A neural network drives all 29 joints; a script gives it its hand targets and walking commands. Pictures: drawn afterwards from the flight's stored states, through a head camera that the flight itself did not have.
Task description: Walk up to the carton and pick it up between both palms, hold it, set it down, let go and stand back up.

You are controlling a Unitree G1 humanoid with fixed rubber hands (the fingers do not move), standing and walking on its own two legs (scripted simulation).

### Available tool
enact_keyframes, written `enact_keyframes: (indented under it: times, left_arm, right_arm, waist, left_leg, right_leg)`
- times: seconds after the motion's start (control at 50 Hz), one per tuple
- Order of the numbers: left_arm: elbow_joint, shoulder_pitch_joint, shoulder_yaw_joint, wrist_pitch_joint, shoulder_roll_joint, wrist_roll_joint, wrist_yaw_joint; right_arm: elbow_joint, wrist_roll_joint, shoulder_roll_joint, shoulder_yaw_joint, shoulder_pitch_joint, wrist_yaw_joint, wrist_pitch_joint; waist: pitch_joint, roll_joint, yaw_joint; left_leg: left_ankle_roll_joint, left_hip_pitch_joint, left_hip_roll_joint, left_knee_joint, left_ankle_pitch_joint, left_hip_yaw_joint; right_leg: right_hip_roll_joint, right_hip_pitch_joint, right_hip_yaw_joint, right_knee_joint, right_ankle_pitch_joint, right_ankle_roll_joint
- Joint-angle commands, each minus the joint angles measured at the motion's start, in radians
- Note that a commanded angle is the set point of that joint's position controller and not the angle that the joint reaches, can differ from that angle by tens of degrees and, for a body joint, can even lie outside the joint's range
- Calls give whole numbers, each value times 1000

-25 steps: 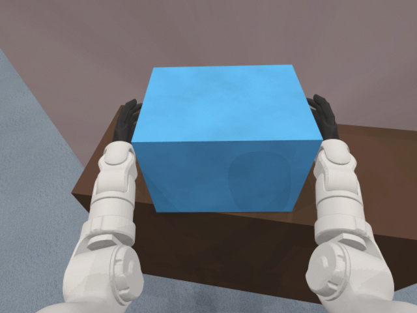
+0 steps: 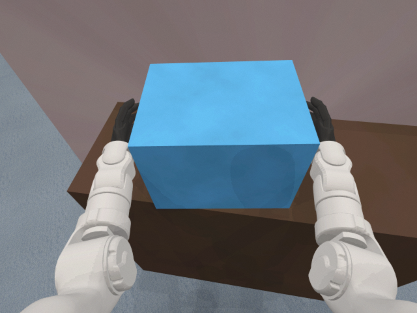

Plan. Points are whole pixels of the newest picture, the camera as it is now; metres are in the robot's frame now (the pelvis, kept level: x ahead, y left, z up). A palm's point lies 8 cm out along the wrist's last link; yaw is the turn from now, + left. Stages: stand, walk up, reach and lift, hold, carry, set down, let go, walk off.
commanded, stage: set down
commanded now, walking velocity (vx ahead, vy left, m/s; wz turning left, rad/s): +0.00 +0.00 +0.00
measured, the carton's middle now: (221, 137) +0.45 -0.04 +0.07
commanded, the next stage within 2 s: none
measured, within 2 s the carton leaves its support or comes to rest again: neither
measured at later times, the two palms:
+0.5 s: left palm (132, 139) +0.46 +0.15 +0.07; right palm (317, 145) +0.41 -0.24 +0.06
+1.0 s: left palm (118, 135) +0.45 +0.17 +0.09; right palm (345, 130) +0.40 -0.27 +0.11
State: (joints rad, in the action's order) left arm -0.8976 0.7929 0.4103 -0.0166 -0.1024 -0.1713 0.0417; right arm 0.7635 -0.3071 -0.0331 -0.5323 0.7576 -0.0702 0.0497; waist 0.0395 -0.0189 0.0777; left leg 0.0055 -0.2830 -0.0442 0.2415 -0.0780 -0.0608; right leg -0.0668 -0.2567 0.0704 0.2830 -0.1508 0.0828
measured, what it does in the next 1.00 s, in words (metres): stands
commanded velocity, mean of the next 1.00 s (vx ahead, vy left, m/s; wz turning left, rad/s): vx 0.00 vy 0.00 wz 0.00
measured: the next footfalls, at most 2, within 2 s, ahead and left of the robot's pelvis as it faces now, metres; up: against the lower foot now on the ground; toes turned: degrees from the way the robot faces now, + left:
none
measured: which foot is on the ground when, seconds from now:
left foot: down 0.00-1.00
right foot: down 0.00-1.00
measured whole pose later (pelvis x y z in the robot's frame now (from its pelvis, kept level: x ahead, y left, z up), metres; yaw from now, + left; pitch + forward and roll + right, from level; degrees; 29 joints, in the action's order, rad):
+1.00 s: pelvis -0.03 +0.02 -0.03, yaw -5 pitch +24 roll -1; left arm -1.03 0.94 -0.15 -0.01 -0.36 0.43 -0.10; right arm 1.16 0.42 -0.44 0.05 1.00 -0.05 0.03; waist 0.31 -0.01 0.04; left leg 0.02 -0.82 -0.01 0.57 -0.17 0.02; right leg -0.10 -0.78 0.01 0.54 -0.18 0.07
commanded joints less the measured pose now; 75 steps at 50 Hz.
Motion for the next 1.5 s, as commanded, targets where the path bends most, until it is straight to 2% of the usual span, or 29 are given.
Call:
enact_keyframes:
  times: [0.0, 0.08, 0.14, 0.18, 0.22, 0.28, 0.3, 0.32, 0.38, 0.44, 0.48, 0.52, 0.56, 0.58, 0.6, 0.64, 0.7, 0.76, 0.82, 0.86, 0.88, 0.92, 0.96, 0.98, 1.02, 1.08, 1.16, 1.32, 1.48]
  left_arm:
    - [80, 516, -124, 90, 49, 21, 20]
    - [15, 574, -194, 149, -71, 124, -32]
    - [-77, 634, -288, 211, -171, 278, -81]
    - [-140, 647, -337, 254, -204, 351, -101]
    - [-220, 665, -356, 279, -218, 382, -102]
    - [-211, 689, -362, 296, -293, 394, -98]
    - [-238, 678, -366, 294, -291, 392, -96]
    - [-238, 684, -378, 305, -273, 411, -99]
    - [-229, 700, -375, 314, -270, 412, -114]
    - [-155, 664, -382, 315, -255, 419, -124]
    - [-172, 647, -382, 293, -289, 409, -114]
    - [-171, 647, -395, 270, -301, 432, -110]
    - [-160, 648, -392, 264, -326, 442, -112]
    - [-78, 683, -404, 264, -329, 460, -122]
    - [-106, 673, -424, 262, -335, 467, -132]
    - [-139, 658, -425, 260, -355, 475, -131]
    - [-29, 699, -454, 239, -397, 539, -145]
    - [-52, 704, -485, 201, -395, 567, -137]
    - [-124, 753, -526, 174, -424, 595, -125]
    - [-50, 756, -528, 160, -455, 615, -135]
    - [-6, 756, -537, 149, -456, 614, -140]
    - [111, 768, -545, 102, -468, 622, -150]
    - [161, 739, -518, 11, -454, 603, -153]
    - [154, 587, -377, -36, -437, 477, -130]
    - [262, 600, -344, -65, -483, 470, -114]
    - [261, 642, -370, -108, -480, 505, -119]
    - [231, 716, -433, -151, -478, 561, -138]
    - [187, 749, -432, -225, -510, 571, -131]
    - [315, 755, -372, -352, -560, 555, -134]
  right_arm:
    - [-82, 67, 58, 191, 499, 6, -54]
    - [-16, 137, -86, 213, 558, 44, -93]
    - [55, 279, -193, 309, 642, 93, -125]
    - [77, 370, -207, 384, 657, 119, -148]
    - [119, 427, -209, 447, 683, 138, -152]
    - [188, 490, -265, 462, 668, 147, -162]
    - [192, 503, -279, 473, 688, 147, -171]
    - [209, 523, -284, 474, 687, 144, -174]
    - [176, 532, -342, 458, 717, 143, -197]
    - [139, 544, -367, 463, 665, 135, -205]
    - [202, 567, -411, 454, 669, 130, -199]
    - [185, 570, -443, 466, 677, 128, -199]
    - [163, 597, -453, 481, 693, 117, -203]
    - [130, 601, -476, 464, 711, 108, -214]
    - [152, 613, -493, 469, 709, 95, -217]
    - [217, 628, -507, 492, 698, 81, -207]
    - [105, 665, -575, 513, 767, 70, -206]
    - [187, 678, -562, 541, 755, 55, -166]
    - [289, 724, -558, 583, 806, 27, -130]
    - [206, 735, -599, 566, 822, 21, -126]
    - [214, 736, -616, 547, 823, 17, -125]
    - [151, 729, -661, 528, 820, 15, -107]
    - [135, 733, -661, 519, 826, 21, -47]
    - [242, 747, -656, 623, 700, 29, -15]
    - [104, 730, -655, 536, 738, 62, -8]
    - [22, 669, -653, 485, 792, 61, 52]
    - [57, 666, -652, 490, 839, 48, 125]
    - [105, 671, -664, 511, 869, 55, 207]
    - [-15, 667, -695, 481, 898, 53, 289]
  waist:
    - [539, 32, 11]
    - [675, -11, 27]
    - [738, 13, 8]
    - [815, 27, -7]
    - [825, 75, -9]
    - [876, 11, -4]
    - [871, 46, -6]
    - [885, 13, 12]
    - [976, -17, -6]
    - [1042, 21, 12]
    - [1016, -21, 14]
    - [988, 4, 21]
    - [994, -17, -8]
    - [1038, -34, -15]
    - [1020, -41, -8]
    - [959, -7, -6]
    - [1095, 30, -32]
    - [1041, 59, -23]
    - [945, 25, -42]
    - [1030, 35, -39]
    - [1068, -19, -30]
    - [1211, -50, -35]
    - [1170, -35, -36]
    - [996, 44, -55]
    - [977, 44, -42]
    - [961, 26, -36]
    - [822, 6, -27]
    - [769, 7, -23]
    - [808, 28, -35]
  left_leg:
    - [41, 11, 40, -14, 30, 3]
    - [30, 2, 57, 29, 74, 12]
    - [41, -132, 64, 61, 48, 29]
    - [57, -247, 68, 82, 75, 37]
    - [76, -367, 72, 76, 53, 43]
    - [75, -394, 74, 90, 46, 40]
    - [73, -346, 70, 101, 74, 41]
    - [55, -306, 79, 124, 111, 32]
    - [18, -169, 83, 188, 224, 18]
    - [5, -107, 80, 217, 277, 25]
    - [-13, -108, 79, 199, 243, 23]
    - [-7, -99, 81, 223, 254, 18]
    - [-5, -113, 84, 212, 199, 21]
    - [-11, -89, 88, 229, 224, 18]
    - [-15, -66, 92, 236, 213, 22]
    - [-9, -65, 96, 240, 198, 13]
    - [-2, -74, 100, 255, 205, 16]
    - [8, -143, 97, 288, 157, 14]
    - [18, -274, 89, 282, 8, 17]
    - [19, -228, 85, 307, 58, 17]
    - [5, -173, 95, 316, 121, 9]
    - [-15, -46, 93, 360, 211, 3]
    - [-19, -1, 98, 381, 269, -13]
    - [15, 56, 85, 293, 275, 13]
    - [39, -63, 57, 203, 224, -6]
    - [31, 7, 74, 154, 121, -5]
    - [18, 64, 93, 150, 17, 0]
    - [21, 88, 96, 138, 52, -9]
    - [35, 106, 83, 114, 114, -6]
  right_leg:
    - [95, 296, -69, 75, 553, -166]
    - [94, 206, -99, 100, 540, -156]
    - [82, 193, -107, 139, 542, -141]
    - [102, 265, -146, 178, 636, -143]
    - [124, 346, -164, 221, 702, -161]
    - [140, 336, -186, 244, 684, -178]
    - [116, 269, -155, 241, 701, -168]
    - [108, 236, -154, 234, 703, -155]
    - [80, 116, -119, 207, 667, -122]
    - [63, 96, -112, 185, 695, -126]
    - [65, 90, -107, 179, 650, -120]
    - [65, 55, -108, 178, 647, -115]
    - [63, 40, -103, 177, 557, -119]
    - [53, 2, -94, 179, 545, -112]
    - [55, -29, -102, 175, 505, -108]
    - [62, -64, -113, 181, 467, -105]
    - [50, -57, -103, 223, 515, -120]
    - [55, -72, -117, 237, 475, -125]
    - [69, -86, -120, 263, 340, -128]
    - [63, -72, -120, 282, 392, -133]
    - [54, -100, -106, 291, 432, -125]
    - [47, -155, -106, 284, 465, -116]
    - [39, -156, -115, 275, 486, -107]
    - [53, 26, -196, 167, 584, -152]
    - [73, 133, -196, 157, 699, -169]
    - [66, 58, -162, 114, 498, -136]
    - [68, -52, -124, 76, 266, -111]
    - [74, -11, -125, 60, 316, -100]
    - [73, 68, -131, 46, 401, -99]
